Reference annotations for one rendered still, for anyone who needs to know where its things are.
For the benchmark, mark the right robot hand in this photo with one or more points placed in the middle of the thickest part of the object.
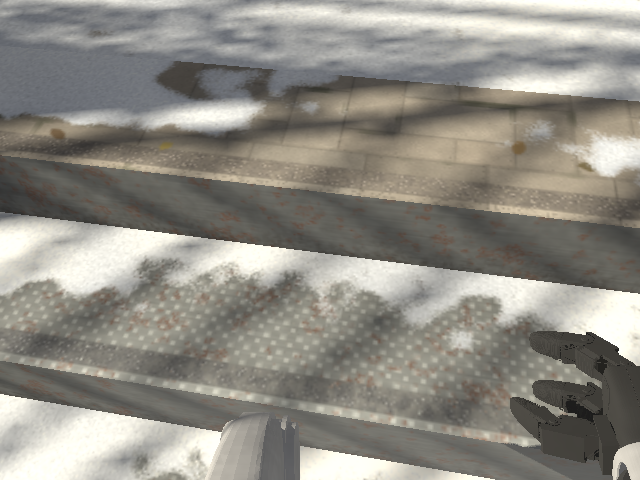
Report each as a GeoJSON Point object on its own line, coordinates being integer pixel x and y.
{"type": "Point", "coordinates": [607, 419]}

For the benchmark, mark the robot right forearm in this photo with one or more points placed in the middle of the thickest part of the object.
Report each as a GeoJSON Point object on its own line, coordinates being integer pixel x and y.
{"type": "Point", "coordinates": [626, 463]}

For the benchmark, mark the left robot thigh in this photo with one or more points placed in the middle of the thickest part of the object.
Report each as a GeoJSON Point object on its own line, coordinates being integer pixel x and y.
{"type": "Point", "coordinates": [257, 446]}

